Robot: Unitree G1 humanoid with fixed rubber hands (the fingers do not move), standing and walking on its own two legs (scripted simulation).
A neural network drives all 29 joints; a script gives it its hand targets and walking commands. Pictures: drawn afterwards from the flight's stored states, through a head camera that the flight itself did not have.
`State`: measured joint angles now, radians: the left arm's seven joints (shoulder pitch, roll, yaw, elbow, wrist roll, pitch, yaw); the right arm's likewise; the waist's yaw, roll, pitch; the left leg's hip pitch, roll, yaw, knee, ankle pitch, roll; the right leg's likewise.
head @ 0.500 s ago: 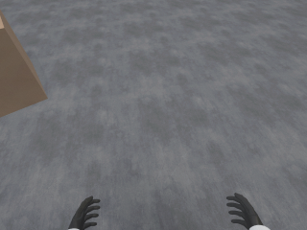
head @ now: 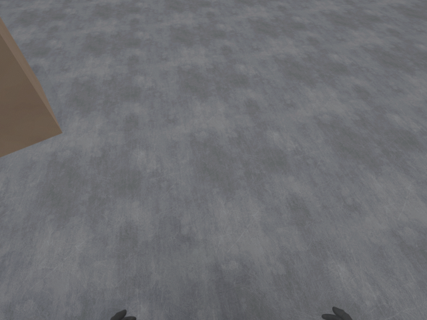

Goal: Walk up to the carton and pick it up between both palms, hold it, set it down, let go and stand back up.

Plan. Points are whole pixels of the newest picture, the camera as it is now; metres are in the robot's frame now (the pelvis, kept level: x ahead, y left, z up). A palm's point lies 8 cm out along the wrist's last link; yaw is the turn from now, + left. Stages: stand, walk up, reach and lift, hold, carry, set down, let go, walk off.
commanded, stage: stand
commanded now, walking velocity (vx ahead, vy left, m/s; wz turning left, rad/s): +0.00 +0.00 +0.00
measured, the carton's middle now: out of the picture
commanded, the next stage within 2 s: none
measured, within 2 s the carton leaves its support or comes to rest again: neither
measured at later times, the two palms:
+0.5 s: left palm out of the picture +0.04 +0.23 -0.12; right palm out of the picture +0.04 -0.23 -0.13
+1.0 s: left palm out of the picture -0.01 +0.21 -0.13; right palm out of the picture -0.02 -0.21 -0.13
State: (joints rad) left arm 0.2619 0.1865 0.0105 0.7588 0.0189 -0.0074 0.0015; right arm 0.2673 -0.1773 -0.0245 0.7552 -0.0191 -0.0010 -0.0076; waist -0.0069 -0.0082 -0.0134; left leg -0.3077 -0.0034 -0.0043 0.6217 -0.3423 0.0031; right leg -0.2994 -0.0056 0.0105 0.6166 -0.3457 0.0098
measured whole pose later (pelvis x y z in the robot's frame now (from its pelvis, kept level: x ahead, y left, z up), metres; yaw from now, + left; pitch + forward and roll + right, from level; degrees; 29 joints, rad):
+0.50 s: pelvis +0.00 +0.00 +0.01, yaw +0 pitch +1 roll +0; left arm 0.29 0.17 0.02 0.93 0.01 0.00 0.03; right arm 0.28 -0.18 -0.03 0.93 -0.02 0.00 -0.03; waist 0.00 0.00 0.02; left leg -0.23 -0.01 0.00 0.52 -0.30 0.01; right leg -0.23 -0.01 0.02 0.52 -0.30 0.01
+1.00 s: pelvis +0.00 +0.00 +0.01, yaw +0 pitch -1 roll +0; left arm 0.28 0.13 0.01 1.12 0.01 -0.01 0.04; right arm 0.30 -0.13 -0.03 1.14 -0.01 0.00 -0.04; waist 0.00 0.00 0.04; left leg -0.17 0.00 0.00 0.45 -0.26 0.00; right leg -0.17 0.00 0.02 0.45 -0.26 0.01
